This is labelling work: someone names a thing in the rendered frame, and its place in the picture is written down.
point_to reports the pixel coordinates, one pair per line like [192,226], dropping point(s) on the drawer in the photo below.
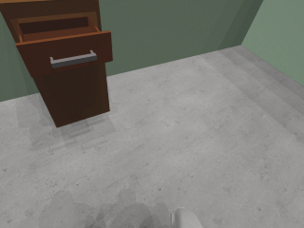
[61,38]

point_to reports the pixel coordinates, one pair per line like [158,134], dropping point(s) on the handle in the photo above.
[73,60]

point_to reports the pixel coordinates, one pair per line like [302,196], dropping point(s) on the cabinet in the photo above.
[71,95]

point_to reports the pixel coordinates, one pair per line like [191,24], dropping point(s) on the robot right thigh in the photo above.
[184,218]

